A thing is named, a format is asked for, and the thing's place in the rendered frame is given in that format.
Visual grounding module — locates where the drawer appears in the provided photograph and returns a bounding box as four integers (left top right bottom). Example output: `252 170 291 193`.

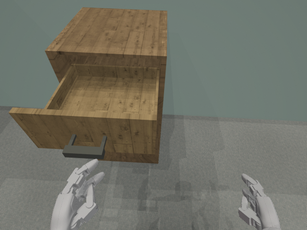
9 64 160 154

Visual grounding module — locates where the handle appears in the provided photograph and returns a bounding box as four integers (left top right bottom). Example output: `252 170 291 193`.
62 134 107 160

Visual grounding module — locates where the left robot hand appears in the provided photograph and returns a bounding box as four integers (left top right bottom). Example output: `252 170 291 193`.
50 159 105 230

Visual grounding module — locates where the cabinet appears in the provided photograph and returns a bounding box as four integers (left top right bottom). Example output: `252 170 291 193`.
45 7 167 164

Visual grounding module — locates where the right robot hand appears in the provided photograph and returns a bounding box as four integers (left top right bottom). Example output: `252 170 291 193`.
238 173 281 230

